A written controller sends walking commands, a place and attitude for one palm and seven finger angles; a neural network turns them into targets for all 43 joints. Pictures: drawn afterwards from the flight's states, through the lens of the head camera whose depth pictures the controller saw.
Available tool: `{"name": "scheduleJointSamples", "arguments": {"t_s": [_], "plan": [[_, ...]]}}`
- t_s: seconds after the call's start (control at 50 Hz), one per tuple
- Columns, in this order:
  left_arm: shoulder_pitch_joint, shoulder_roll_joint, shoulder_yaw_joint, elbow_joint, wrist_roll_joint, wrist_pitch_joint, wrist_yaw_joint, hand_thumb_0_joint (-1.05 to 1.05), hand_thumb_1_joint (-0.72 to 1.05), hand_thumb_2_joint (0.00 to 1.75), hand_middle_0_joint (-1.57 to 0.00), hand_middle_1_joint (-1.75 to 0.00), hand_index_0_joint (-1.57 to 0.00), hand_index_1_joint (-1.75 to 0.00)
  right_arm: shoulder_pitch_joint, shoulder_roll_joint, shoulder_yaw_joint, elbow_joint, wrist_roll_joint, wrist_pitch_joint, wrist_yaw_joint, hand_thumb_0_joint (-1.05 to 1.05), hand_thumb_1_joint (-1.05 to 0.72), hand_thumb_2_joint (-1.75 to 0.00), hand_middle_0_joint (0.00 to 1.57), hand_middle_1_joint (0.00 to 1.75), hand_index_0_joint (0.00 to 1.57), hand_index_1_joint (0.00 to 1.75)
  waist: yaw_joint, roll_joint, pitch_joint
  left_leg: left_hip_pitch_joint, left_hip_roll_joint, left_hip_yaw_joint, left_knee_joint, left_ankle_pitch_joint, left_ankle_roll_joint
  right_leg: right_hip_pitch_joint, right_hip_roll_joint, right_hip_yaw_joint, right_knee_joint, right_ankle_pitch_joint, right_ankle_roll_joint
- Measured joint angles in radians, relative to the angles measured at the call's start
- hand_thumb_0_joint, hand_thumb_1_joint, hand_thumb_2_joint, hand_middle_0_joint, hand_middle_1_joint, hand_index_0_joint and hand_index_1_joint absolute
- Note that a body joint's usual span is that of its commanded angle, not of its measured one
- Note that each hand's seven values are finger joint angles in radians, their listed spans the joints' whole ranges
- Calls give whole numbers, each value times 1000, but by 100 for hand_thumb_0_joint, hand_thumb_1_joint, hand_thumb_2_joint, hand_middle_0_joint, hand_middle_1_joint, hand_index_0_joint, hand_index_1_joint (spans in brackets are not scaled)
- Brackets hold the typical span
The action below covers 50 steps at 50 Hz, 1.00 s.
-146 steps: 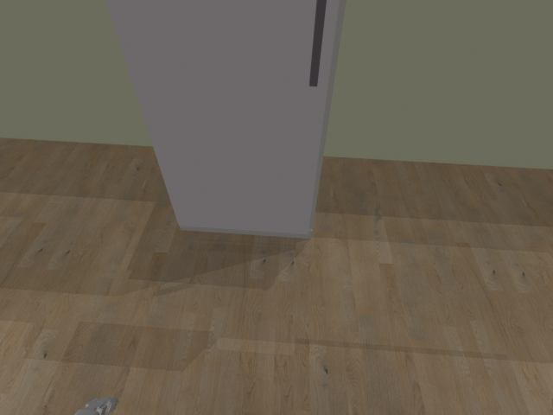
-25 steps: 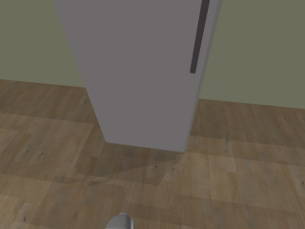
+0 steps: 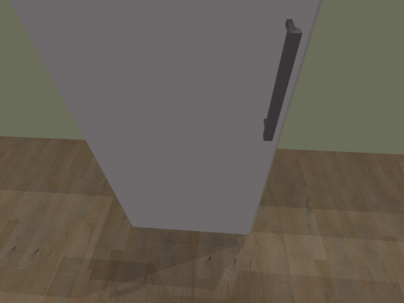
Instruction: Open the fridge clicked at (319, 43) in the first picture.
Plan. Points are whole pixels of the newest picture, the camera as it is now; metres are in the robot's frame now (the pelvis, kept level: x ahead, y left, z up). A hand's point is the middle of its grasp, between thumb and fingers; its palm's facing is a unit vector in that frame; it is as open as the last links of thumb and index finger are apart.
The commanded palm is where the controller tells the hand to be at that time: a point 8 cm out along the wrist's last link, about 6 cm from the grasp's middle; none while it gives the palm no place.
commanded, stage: come to a stop and stand still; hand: right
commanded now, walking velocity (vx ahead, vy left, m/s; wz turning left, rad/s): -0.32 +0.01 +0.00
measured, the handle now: (277, 88) +0.51 -0.14 +0.17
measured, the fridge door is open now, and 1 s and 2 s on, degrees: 0 0 0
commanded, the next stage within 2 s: look again from close up in 1.44 s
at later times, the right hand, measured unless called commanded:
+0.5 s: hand out of the picture +0.01 -0.16 -0.17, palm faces +0.05 +0.97 -0.26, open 7.4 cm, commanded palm none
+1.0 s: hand out of the picture +0.00 -0.22 -0.18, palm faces +0.03 +0.97 -0.23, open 7.4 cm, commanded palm none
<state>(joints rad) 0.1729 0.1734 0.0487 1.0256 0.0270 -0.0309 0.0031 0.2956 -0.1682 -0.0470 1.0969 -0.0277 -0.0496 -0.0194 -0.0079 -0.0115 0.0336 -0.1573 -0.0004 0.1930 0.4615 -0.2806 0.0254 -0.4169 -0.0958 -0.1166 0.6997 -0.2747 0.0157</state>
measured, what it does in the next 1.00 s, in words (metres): steps on the spot: right foot, then left foot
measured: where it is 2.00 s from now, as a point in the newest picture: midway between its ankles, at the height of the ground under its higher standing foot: outside the picture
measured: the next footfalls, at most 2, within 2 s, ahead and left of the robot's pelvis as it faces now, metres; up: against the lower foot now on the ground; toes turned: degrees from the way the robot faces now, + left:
right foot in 0.02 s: +0.12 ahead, -0.10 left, +0.00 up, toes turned -8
left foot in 0.46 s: +0.07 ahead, +0.14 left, +0.00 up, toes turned +3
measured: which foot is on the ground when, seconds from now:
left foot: down 0.00-0.04, up 0.06-0.44, down 0.46-1.00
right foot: up 0.00-0.00, down 0.02-0.46, up 0.48-0.80, down 0.82-1.00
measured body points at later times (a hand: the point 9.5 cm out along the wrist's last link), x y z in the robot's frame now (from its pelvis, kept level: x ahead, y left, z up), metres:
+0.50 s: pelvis -0.01 +0.03 -0.01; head -0.01 +0.05 +0.44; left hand +0.05 +0.27 -0.16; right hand +0.01 -0.21 -0.15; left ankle -0.01 +0.16 -0.74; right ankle +0.07 -0.09 -0.72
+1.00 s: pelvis -0.03 -0.03 -0.01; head -0.04 -0.04 +0.44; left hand +0.01 +0.21 -0.15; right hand -0.01 -0.27 -0.16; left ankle -0.01 +0.16 -0.73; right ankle -0.04 -0.11 -0.73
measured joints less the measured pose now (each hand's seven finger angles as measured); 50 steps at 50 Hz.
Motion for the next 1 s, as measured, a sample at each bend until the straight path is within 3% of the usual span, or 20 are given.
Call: {"name": "scheduleJointSamples", "arguments": {"t_s": [0.02,0.04,0.08,0.12,0.2,0.3,0.38,0.46,0.52,0.6,0.66,0.72,0.78,0.82,0.88,0.94,1.0], "plan": [[-10,-1,-7,-2,-1,-6,2,0,91,90,-19,-30,-19,-30,15,3,3,9,3,6,-2,-1,-93,-90,20,30,20,30,-8,-1,0,9,-4,-1,19,-20,-7,37,4,0,-75,75,2],[-20,-7,-13,0,-2,-12,6,0,91,90,-19,-30,-19,-30,26,5,7,19,6,14,-5,-1,-93,-90,20,30,20,30,-14,6,1,15,0,-5,44,-44,-15,63,10,-3,-100,91,-28],[-36,-28,-28,9,-6,-12,13,0,91,90,-19,-30,-19,-30,38,3,13,35,11,34,-14,-1,-92,-90,20,30,20,30,-32,44,3,28,26,-28,72,-78,-34,95,34,-25,-100,52,-68],[-55,-45,-40,12,-12,-6,24,0,91,90,-20,-30,-19,-30,41,8,21,38,13,53,-19,0,-92,-90,20,30,20,30,-45,64,7,6,43,-68,132,-141,-52,124,52,-46,-131,39,-83],[-95,-64,-40,-4,-13,15,37,0,91,90,-20,-30,-20,-30,18,22,16,12,9,79,-18,0,-91,-90,20,30,20,30,-42,49,45,-111,46,-137,365,-227,-64,145,58,-57,-195,79,-90],[-110,-58,-10,-29,-14,34,35,-1,92,90,-20,-30,-20,-30,-18,6,-14,-45,5,99,-19,0,-91,-90,20,30,20,30,-25,30,68,-245,45,-183,570,-198,-73,123,41,-58,-214,114,-79],[-85,-24,6,-19,-2,50,23,-1,92,90,-20,-30,-20,-30,-36,-7,-23,-76,2,99,-18,0,-91,-90,20,30,20,30,-11,10,47,-212,63,-164,447,-175,-62,93,28,-44,-200,127,-62],[-30,2,16,8,-6,67,10,-1,91,90,-20,-30,-20,-30,-14,-14,-9,-84,-7,60,-16,0,-91,-90,20,30,20,30,-10,14,0,-83,78,-155,132,-89,-47,48,37,-38,-133,81,-31],[19,29,23,24,-4,99,-2,0,91,90,-20,-30,-20,-30,10,15,8,-68,-9,62,-13,0,-91,-90,19,30,20,30,-17,-14,-27,-77,67,-153,113,-35,-43,16,56,27,-8,-75,-5],[81,46,24,31,0,92,-15,0,91,90,-20,-30,-19,-30,39,38,17,-50,-5,62,-4,0,-90,-90,20,30,20,30,-9,-9,-46,-44,70,-164,7,31,-42,1,76,61,150,-40,9],[123,51,22,34,0,84,-13,0,91,90,-20,-30,-19,-30,33,45,17,-51,-5,55,-2,0,-90,-90,20,30,20,30,-4,-6,-38,-37,76,-154,-28,52,-45,26,72,62,158,-41,22],[143,49,17,44,-4,84,-6,1,91,90,-20,-30,-19,-30,19,45,13,-55,-8,47,-4,0,-90,-90,20,30,20,30,-11,2,-21,-46,84,-145,-28,54,-52,79,67,57,70,-88,27],[141,45,5,40,-7,76,1,1,91,90,-20,-30,-19,-30,8,36,15,-47,-6,41,-15,0,-90,-90,20,30,20,30,-17,6,-4,-72,87,-143,7,42,-68,149,65,54,-75,-71,27],[141,53,-5,3,-7,53,3,1,91,90,-20,-30,-19,-30,6,34,26,-43,-3,35,-28,0,-90,-90,20,30,20,30,3,-18,6,-105,78,-130,61,21,-83,177,56,69,-135,-30,7],[128,27,-22,-23,-7,31,12,1,91,90,-20,-30,-19,-30,-13,10,28,-35,4,43,-36,0,-90,-90,20,30,20,30,10,8,21,-119,107,-138,120,-3,-89,163,84,62,-77,-84,-40],[116,-1,-41,-41,-7,26,16,1,91,90,-20,-30,-19,-30,-22,-13,32,-42,5,58,-35,0,-90,-90,20,30,20,30,4,18,15,-99,118,-153,123,-10,-64,182,98,51,-64,-91,-59],[100,2,-39,-44,-5,33,25,2,95,90,-20,-30,-20,-30,-25,-24,36,-57,5,66,-30,0,-90,-90,20,30,20,30,-1,18,2,-82,125,-166,105,6,-67,198,108,38,-73,-84,-73]]}}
